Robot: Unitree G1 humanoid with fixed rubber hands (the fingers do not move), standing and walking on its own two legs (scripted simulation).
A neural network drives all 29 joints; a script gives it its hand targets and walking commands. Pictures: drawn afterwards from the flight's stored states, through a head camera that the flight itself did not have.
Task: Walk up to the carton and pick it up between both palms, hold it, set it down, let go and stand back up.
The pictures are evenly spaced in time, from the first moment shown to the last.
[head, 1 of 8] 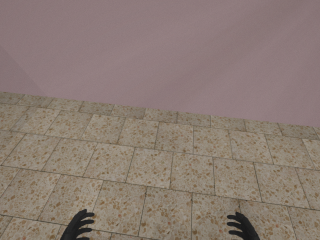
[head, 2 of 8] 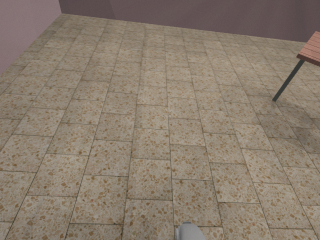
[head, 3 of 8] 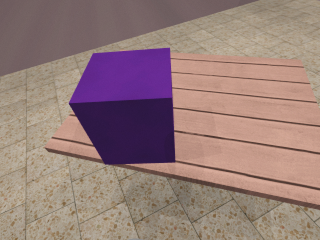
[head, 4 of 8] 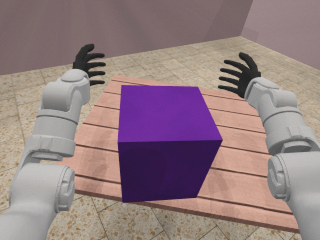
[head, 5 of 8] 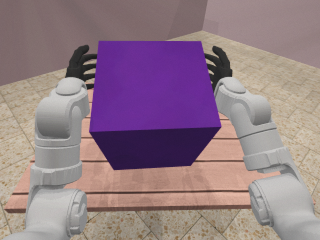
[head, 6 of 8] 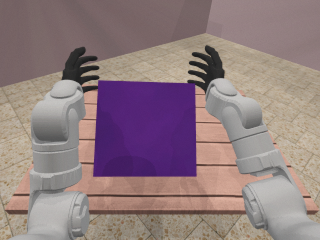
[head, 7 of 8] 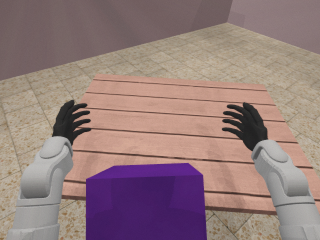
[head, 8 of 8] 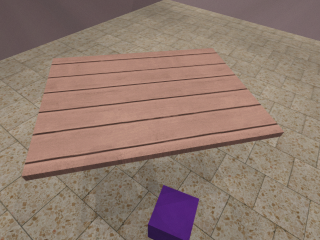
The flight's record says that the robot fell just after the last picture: no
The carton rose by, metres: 0.14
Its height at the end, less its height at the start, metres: -0.73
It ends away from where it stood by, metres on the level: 0.23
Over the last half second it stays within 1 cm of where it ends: yes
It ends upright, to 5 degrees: yes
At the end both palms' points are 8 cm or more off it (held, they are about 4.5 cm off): yes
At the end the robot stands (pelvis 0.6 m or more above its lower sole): yes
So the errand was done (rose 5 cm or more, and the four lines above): yes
